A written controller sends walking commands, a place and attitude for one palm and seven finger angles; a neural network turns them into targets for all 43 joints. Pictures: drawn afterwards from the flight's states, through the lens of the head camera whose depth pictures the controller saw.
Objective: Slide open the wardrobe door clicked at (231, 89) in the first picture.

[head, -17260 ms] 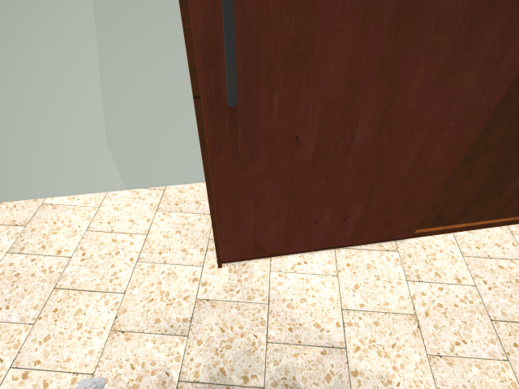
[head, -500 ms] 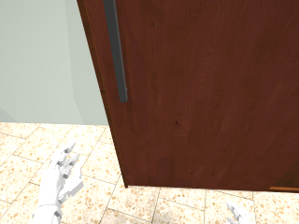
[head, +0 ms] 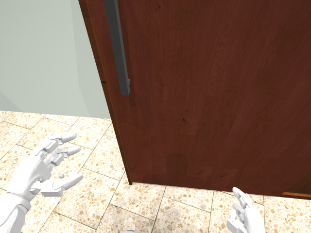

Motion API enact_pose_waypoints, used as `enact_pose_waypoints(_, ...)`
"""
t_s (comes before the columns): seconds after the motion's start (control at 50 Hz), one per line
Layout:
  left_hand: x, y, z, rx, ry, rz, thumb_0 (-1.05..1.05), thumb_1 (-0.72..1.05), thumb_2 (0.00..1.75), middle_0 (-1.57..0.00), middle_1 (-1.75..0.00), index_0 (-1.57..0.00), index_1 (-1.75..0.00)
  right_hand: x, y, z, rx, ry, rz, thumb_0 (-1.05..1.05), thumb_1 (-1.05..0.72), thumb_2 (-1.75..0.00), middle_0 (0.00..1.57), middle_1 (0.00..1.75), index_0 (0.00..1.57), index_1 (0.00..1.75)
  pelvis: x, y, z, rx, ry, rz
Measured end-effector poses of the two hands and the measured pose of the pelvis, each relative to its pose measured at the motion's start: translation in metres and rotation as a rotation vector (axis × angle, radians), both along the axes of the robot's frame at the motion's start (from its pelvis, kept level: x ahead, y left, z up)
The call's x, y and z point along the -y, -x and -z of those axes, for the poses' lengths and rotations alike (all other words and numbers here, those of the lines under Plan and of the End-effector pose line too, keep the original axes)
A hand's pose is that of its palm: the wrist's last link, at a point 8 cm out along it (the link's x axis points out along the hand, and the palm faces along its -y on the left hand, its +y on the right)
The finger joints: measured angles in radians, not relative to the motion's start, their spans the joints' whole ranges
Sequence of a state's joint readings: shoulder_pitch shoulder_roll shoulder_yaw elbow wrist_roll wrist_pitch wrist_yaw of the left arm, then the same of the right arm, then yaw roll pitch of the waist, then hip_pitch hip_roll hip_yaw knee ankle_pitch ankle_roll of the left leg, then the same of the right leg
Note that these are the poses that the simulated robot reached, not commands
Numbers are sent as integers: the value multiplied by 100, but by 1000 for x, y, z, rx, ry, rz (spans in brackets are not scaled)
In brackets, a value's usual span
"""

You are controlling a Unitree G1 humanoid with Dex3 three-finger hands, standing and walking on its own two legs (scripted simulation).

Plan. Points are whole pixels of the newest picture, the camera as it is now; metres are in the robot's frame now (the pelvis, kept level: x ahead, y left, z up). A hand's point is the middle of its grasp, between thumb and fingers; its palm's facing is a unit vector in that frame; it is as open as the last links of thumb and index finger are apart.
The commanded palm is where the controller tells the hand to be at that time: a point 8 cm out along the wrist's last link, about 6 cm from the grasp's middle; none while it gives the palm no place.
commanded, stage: raise the hand with hooked fingers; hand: left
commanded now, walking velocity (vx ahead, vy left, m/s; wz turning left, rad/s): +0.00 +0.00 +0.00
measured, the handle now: (119, 36) +0.51 +0.13 +0.27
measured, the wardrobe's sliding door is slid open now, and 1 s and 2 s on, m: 0.00 0.00 0.00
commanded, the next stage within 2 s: move the hooked fingers beside the handle in 1.36 s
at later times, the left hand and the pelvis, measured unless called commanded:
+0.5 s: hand (9, 131) +0.25 +0.29 +0.21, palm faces +0.03 -0.99 -0.13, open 13.4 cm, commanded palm +0.22 +0.33 +0.21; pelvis +0.01 +0.03 +0.03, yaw +0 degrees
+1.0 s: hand out of the picture +0.27 +0.30 +0.26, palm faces +0.03 -0.99 -0.14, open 14.0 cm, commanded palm +0.22 +0.34 +0.27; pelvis -0.01 +0.01 +0.03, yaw +2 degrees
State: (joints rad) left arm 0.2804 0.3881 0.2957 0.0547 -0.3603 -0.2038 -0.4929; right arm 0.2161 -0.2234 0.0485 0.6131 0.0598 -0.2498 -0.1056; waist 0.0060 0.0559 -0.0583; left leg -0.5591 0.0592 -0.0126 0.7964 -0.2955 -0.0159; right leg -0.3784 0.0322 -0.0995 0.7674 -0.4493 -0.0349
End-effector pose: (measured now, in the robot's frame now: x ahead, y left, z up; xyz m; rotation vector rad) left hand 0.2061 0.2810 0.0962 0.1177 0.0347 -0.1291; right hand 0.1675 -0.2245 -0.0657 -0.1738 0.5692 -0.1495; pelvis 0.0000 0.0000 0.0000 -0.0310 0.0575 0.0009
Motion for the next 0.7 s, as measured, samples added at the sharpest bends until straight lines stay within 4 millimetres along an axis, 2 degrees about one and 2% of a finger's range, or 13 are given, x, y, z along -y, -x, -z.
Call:
enact_pose_waypoints(0.06,-13,-10,-10,-34,27,-41,1,17,58,-26,-77,-25,-77,1,14,-2,-13,-19,45,1,-90,-90,21,30,20,30,-3,-6,-6,-2,-10,22)
enact_pose_waypoints(0.18,-34,-8,-45,125,48,-139,1,3,53,-26,-86,-26,-86,5,24,-9,-40,25,42,1,-90,-90,21,30,20,30,-14,-14,-12,9,-10,24)
enact_pose_waypoints(0.32,-37,-15,-44,49,34,-83,0,-13,45,-27,-97,-27,-96,-2,6,-25,5,71,11,1,-90,-90,20,29,20,30,-28,-11,-18,39,-4,8)
enact_pose_waypoints(0.36,-39,-18,-54,68,14,-80,0,-18,43,-28,-100,-27,-99,-9,-2,-32,37,72,-3,1,-90,-90,20,29,20,30,-29,-9,-19,51,-5,4)
enact_pose_waypoints(0.5,-62,-21,-113,235,-5,-128,0,-34,36,-29,-110,-29,-110,-41,-27,-51,125,24,-78,1,-90,-90,20,29,20,30,-32,-6,-25,89,-4,-5)
enact_pose_waypoints(0.54,-70,-23,-120,213,1,-145,0,-38,35,-30,-113,-29,-112,-48,-31,-52,128,6,-99,1,-90,-90,20,29,20,30,-32,-4,-27,96,-4,-9)
enact_pose_waypoints(0.6,-76,-26,-120,132,7,-156,0,-43,33,-30,-116,-29,-115,-56,-33,-50,117,-16,-125,1,-90,-90,21,30,20,30,-32,-1,-28,103,-5,-18)
enact_pose_waypoints(0.66,-74,-27,-120,82,-3,-146,-1,-46,32,-30,-118,-29,-117,-59,-32,-48,100,-24,-144,1,-90,-90,21,30,20,30,-31,3,-29,108,-6,-23)
enact_pose_waypoints(0.7,-71,-26,-127,97,-17,-133,-1,-47,31,-30,-119,-30,-118,-60,-30,-47,88,-23,-153,1,-90,-90,21,30,20,30,-30,4,-30,114,-7,-24)
